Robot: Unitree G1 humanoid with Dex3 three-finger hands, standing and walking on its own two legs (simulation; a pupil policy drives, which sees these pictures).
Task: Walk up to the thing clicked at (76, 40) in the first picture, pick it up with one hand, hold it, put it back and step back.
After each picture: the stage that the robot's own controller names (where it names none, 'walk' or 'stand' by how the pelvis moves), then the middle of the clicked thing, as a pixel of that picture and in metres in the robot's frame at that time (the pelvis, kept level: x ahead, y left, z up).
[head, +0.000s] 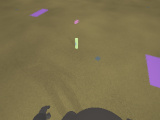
stand; (76, 43) +1.47 +0.31 -0.66
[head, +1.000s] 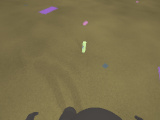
walk; (84, 47) +1.34 +0.11 -0.64
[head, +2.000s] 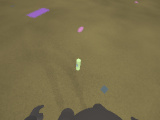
walk; (78, 64) +0.85 +0.13 -0.64
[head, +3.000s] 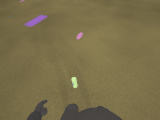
walk; (74, 82) +0.51 +0.20 -0.62
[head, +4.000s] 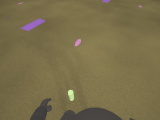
stand; (71, 95) +0.36 +0.19 -0.64
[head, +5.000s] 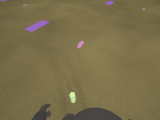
stand; (72, 97) +0.35 +0.17 -0.66
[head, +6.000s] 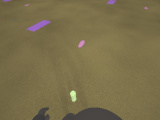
stand; (73, 96) +0.37 +0.17 -0.66
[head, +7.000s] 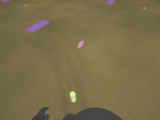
stand; (73, 97) +0.36 +0.18 -0.66
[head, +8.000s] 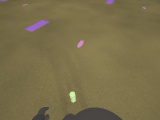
go down; (72, 97) +0.36 +0.18 -0.66
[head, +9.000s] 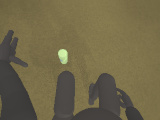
go down; (63, 57) +0.45 +0.19 -0.30
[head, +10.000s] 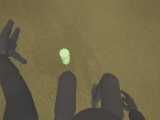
approach; (65, 57) +0.45 +0.18 -0.27
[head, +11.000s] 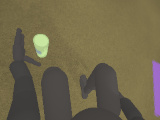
close in; (41, 48) +0.45 +0.22 -0.17
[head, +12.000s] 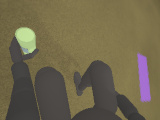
close; (28, 45) +0.45 +0.24 -0.16
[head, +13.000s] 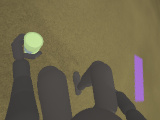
lift; (32, 47) +0.43 +0.24 -0.17
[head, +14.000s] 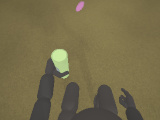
lift; (62, 66) +0.34 +0.18 +0.02
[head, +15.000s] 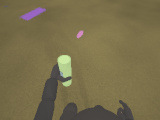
hold; (65, 72) +0.31 +0.16 +0.03
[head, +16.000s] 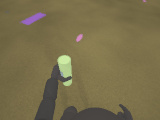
hold; (66, 72) +0.32 +0.16 +0.04
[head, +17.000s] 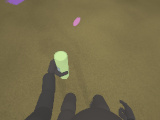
crouch; (62, 67) +0.36 +0.18 -0.01
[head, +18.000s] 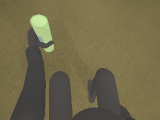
lower; (45, 37) +0.52 +0.21 -0.04
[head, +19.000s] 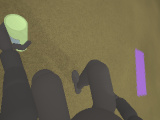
lower; (19, 37) +0.49 +0.26 -0.16
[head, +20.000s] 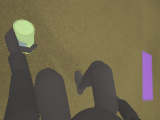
lower; (26, 40) +0.47 +0.25 -0.16
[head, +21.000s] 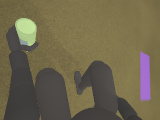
lower; (27, 38) +0.47 +0.24 -0.16
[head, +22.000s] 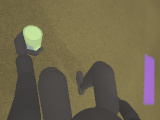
lower; (33, 43) +0.45 +0.23 -0.17
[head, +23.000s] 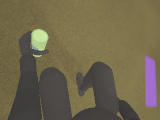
open; (38, 46) +0.45 +0.21 -0.18
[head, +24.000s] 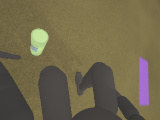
stand; (37, 45) +0.44 +0.22 -0.18
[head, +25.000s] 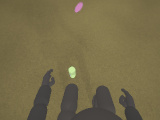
walk; (72, 72) +0.42 +0.16 -0.44
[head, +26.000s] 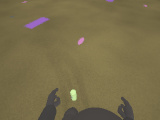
stand; (73, 95) +0.37 +0.15 -0.60
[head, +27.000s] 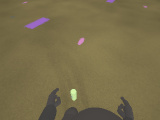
stand; (73, 95) +0.38 +0.15 -0.60
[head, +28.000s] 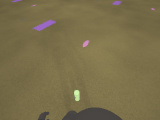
stand; (77, 95) +0.38 +0.14 -0.65
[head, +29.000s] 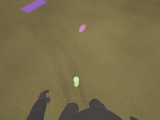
walk; (76, 82) +0.44 +0.10 -0.64
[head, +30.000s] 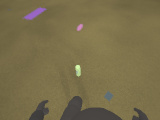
walk; (78, 70) +0.65 +0.19 -0.62
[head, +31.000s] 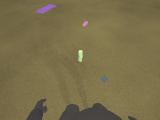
stand; (80, 56) +0.99 +0.16 -0.63
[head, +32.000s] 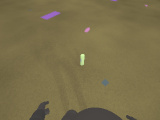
stand; (82, 59) +1.02 +0.13 -0.65
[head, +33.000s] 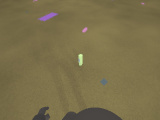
stand; (80, 60) +1.02 +0.16 -0.66
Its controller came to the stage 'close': yes
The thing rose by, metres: 0.70
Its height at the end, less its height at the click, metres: +0.00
